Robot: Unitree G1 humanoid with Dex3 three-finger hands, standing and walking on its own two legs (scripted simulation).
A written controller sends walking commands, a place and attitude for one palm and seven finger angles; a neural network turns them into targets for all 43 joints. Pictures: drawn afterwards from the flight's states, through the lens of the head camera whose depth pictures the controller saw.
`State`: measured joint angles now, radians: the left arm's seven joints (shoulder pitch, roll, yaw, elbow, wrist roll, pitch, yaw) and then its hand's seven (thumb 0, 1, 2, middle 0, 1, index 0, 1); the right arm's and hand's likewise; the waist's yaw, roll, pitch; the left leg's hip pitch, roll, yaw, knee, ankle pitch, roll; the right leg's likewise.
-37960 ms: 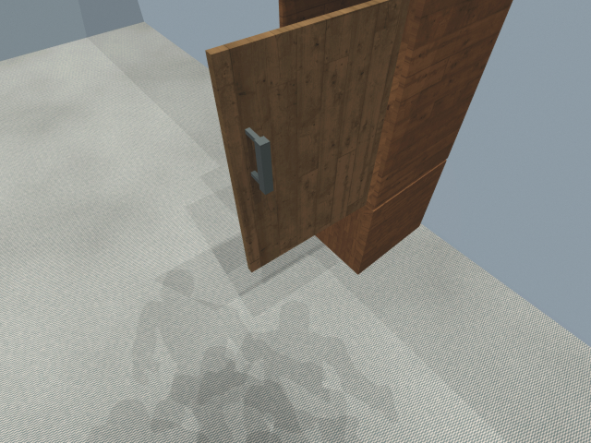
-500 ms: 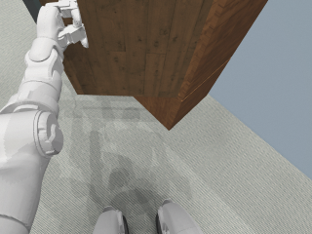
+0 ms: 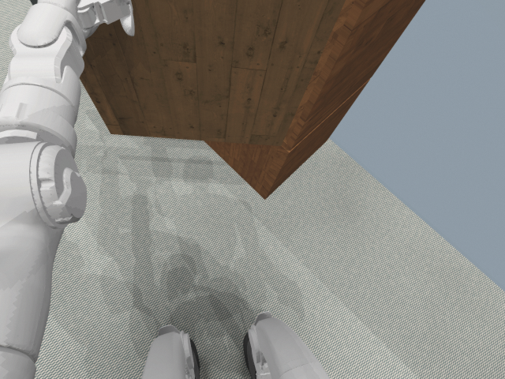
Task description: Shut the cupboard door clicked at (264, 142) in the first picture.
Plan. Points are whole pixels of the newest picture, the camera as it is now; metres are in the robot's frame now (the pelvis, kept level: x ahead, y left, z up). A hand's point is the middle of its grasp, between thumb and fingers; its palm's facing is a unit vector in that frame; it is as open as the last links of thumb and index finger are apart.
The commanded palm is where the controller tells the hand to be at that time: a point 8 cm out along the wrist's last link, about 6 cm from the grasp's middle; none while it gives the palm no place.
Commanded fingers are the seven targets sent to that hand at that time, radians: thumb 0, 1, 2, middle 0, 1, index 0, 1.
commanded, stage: pull the fist back off the door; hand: left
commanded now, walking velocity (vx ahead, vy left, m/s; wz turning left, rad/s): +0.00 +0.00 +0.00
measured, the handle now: out of the picture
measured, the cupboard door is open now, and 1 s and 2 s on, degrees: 44 40 40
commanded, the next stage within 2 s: draw the hand back to the body in 0.96 s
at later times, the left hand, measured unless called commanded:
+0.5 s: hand (149, 5) +0.61 +0.04 +0.12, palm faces +0.16 -0.99 -0.01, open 3.1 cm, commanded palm +0.57 +0.07 +0.13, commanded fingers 0.00 0.90 0.90 -1.30 -1.50 -1.30 -1.50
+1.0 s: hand (162, 51) +0.53 +0.03 +0.12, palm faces +0.15 -0.99 -0.02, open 3.1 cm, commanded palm +0.51 +0.07 +0.13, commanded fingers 0.00 0.90 0.90 -1.30 -1.50 -1.30 -1.50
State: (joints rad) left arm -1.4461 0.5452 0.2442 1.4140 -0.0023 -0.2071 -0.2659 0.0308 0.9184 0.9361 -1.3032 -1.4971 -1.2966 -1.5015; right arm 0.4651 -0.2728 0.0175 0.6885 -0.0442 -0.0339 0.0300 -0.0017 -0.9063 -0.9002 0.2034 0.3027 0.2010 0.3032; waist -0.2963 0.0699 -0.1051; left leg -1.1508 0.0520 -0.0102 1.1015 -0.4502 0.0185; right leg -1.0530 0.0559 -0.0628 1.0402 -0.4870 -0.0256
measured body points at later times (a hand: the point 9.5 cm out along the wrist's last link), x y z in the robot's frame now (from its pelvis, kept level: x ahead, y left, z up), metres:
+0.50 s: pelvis +0.00 +0.00 +0.01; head +0.17 +0.00 +0.42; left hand +0.60 +0.09 +0.13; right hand -0.09 -0.22 -0.10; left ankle +0.02 +0.11 -0.65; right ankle -0.01 -0.11 -0.65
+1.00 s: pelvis +0.02 -0.02 +0.03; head +0.13 -0.02 +0.47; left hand +0.52 +0.08 +0.13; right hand +0.04 -0.28 -0.10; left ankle +0.02 +0.11 -0.65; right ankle -0.01 -0.11 -0.65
